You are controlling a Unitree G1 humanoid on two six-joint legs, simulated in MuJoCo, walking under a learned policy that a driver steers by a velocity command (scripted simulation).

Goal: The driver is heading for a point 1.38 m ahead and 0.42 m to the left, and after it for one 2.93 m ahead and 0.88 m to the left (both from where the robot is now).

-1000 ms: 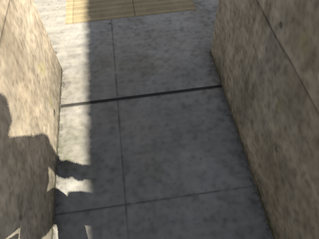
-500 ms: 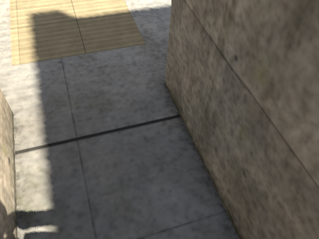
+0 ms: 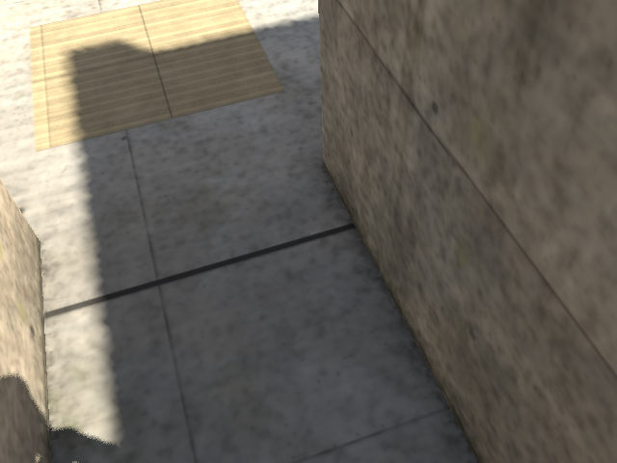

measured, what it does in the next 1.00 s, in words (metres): steps on the spot, turning left: left foot, then right foot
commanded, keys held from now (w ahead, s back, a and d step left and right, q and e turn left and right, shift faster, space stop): q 0.84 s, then no key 0.06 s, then w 0.10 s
